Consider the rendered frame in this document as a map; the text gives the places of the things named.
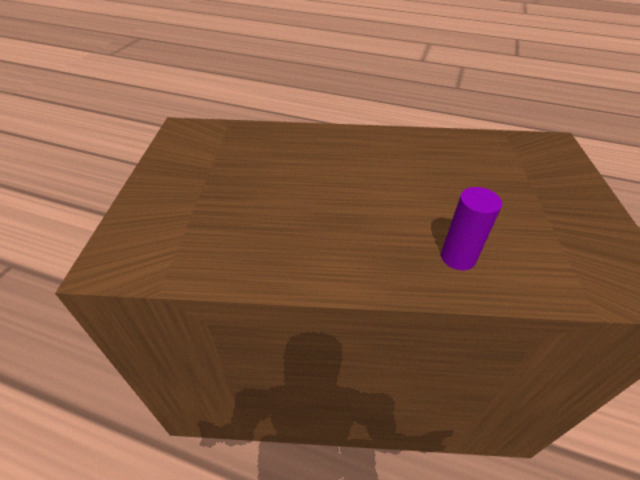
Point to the can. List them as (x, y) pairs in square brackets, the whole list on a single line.
[(472, 222)]

